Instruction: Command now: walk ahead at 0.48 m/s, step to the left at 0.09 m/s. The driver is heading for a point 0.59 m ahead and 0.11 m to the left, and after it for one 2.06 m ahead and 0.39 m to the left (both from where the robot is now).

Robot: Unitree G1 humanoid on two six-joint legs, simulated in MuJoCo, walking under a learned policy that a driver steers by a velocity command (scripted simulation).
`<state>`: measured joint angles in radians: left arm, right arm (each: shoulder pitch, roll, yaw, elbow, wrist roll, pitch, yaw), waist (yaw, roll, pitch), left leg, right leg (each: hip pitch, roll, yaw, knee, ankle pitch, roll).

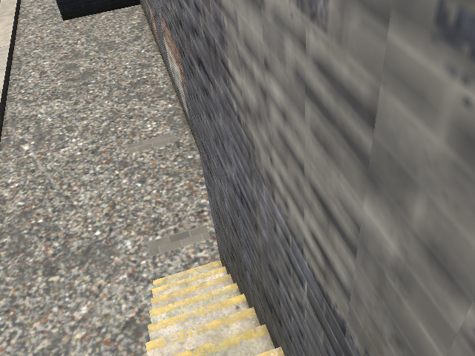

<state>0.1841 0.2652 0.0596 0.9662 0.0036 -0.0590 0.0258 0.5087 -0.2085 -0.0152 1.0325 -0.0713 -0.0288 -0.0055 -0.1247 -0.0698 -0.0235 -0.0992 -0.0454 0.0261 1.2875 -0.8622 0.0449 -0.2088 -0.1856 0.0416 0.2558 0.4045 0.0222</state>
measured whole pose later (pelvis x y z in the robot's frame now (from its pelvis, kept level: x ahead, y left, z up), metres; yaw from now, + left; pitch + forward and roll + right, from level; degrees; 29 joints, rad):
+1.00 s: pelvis +0.41 +0.13 -0.33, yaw +2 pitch -3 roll +2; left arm 0.14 0.19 0.04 0.95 0.01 -0.01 0.02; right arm 0.51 -0.19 0.01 1.08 -0.03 -0.09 0.00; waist -0.10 -0.02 -0.04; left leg -0.10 -0.14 0.00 0.88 -0.72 0.10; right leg -0.52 -0.04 0.05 0.59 0.53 -0.01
